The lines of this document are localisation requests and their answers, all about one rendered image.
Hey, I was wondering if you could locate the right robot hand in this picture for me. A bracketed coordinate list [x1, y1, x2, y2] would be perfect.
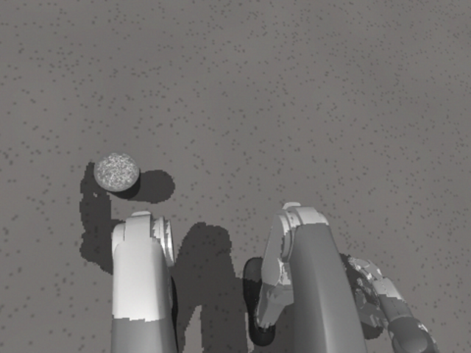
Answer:
[348, 257, 413, 330]

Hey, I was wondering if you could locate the right robot foot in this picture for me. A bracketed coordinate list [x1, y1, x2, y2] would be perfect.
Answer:
[243, 257, 275, 346]

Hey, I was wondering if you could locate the right robot arm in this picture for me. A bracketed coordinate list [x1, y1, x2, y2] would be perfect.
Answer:
[387, 317, 440, 353]

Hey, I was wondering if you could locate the cup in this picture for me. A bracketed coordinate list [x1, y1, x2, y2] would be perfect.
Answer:
[93, 151, 141, 199]

